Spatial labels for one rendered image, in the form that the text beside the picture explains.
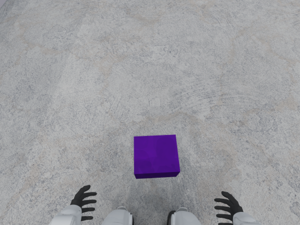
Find right robot foot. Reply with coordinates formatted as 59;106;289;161
167;210;176;225

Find left robot forearm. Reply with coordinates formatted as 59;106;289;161
49;205;82;225

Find right robot forearm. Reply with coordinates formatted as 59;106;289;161
233;212;262;225

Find carton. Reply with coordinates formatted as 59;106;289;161
134;135;180;179

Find left robot hand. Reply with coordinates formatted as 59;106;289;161
70;185;97;221

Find right robot hand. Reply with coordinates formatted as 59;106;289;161
214;191;243;225

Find right robot thigh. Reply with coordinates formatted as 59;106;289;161
171;211;201;225

